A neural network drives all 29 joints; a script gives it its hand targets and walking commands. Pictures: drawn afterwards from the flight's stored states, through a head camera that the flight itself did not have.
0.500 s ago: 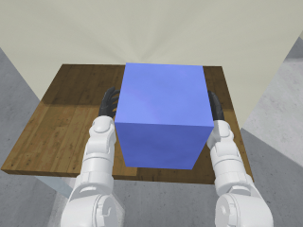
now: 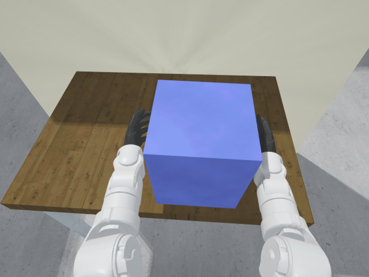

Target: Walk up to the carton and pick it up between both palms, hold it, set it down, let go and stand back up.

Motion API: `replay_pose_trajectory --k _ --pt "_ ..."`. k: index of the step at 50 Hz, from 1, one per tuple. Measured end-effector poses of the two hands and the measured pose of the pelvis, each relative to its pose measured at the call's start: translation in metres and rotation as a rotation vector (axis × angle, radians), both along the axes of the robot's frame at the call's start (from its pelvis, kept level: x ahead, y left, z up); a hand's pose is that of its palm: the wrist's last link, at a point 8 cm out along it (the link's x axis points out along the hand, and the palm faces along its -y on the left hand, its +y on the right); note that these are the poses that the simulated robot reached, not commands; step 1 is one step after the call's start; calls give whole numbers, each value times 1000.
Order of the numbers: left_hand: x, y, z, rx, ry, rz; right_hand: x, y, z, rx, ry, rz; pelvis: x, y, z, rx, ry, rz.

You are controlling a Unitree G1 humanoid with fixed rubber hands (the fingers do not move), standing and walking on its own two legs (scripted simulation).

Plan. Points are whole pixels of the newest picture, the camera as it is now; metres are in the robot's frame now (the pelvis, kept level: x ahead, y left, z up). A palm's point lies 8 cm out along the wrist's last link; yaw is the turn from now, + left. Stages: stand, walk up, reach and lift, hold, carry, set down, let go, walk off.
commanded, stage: set down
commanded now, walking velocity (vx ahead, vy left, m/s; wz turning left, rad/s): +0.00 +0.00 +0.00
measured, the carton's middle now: (199, 148) +0.40 -0.06 +0.01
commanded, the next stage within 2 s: none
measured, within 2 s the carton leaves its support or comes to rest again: rests again in 0.34 s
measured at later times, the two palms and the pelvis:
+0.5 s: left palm (136, 149) +0.40 +0.09 +0.03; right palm (262, 154) +0.37 -0.21 +0.02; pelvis +0.00 +0.00 +0.00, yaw -1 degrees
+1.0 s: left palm (135, 150) +0.40 +0.09 +0.03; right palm (261, 155) +0.37 -0.21 +0.02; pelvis +0.00 +0.00 +0.00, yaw -1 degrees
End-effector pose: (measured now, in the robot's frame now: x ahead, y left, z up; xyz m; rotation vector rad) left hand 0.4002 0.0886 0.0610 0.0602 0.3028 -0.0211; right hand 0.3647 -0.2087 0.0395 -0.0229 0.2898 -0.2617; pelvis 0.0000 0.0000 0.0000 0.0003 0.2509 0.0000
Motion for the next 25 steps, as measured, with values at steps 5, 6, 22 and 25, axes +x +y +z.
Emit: replay_pose_trajectory --k 5,6,22,25 --pt "1 0 -6 -2 1 -2 1 0 -5 -2 2 -2 1 0 0 0 17 -3" --pt "1 -1 -7 -2 2 -2 1 -1 -6 -2 3 -2 1 0 -1 0 20 -4" --pt "2 0 -25 -1 9 -3 1 0 -22 -2 12 -5 1 1 -2 0 69 -13" --pt "3 1 -27 -2 9 -3 1 1 -23 0 11 -7 1 1 -2 0 78 -14"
